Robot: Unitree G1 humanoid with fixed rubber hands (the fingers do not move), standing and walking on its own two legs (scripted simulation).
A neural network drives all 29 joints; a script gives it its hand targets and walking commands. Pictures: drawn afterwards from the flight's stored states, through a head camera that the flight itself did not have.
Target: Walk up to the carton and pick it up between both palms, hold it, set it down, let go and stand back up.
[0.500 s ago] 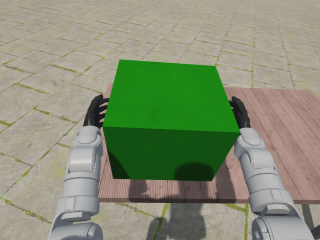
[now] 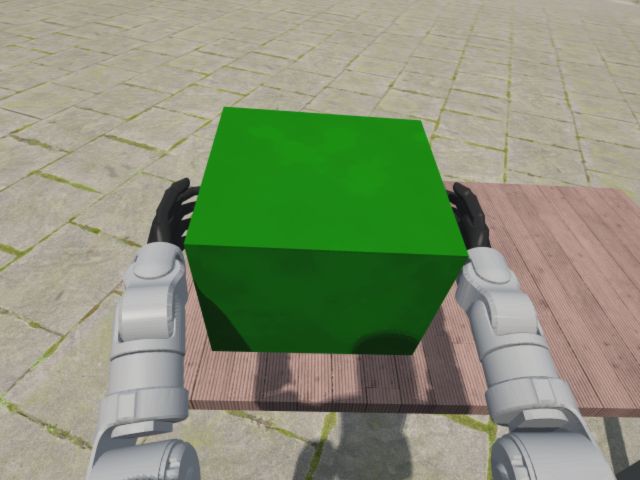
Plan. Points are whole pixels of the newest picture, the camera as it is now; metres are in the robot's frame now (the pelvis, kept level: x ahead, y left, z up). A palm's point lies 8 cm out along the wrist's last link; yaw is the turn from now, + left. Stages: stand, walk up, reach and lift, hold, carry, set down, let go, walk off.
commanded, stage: reach and lift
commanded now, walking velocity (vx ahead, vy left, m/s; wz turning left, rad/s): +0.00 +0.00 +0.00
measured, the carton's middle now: (319, 232) +0.42 -0.01 +0.12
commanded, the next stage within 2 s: hold in 0.48 s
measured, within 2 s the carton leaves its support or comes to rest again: neither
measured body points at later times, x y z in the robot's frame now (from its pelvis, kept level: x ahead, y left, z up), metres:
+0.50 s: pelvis +0.00 +0.00 +0.00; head -0.04 +0.02 +0.45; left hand +0.37 +0.18 +0.17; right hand +0.37 -0.19 +0.17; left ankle -0.03 +0.13 -0.75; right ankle +0.03 -0.12 -0.75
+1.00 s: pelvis -0.01 +0.00 +0.00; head -0.05 +0.02 +0.45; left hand +0.36 +0.19 +0.18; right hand +0.37 -0.18 +0.19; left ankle -0.03 +0.13 -0.75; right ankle +0.03 -0.12 -0.75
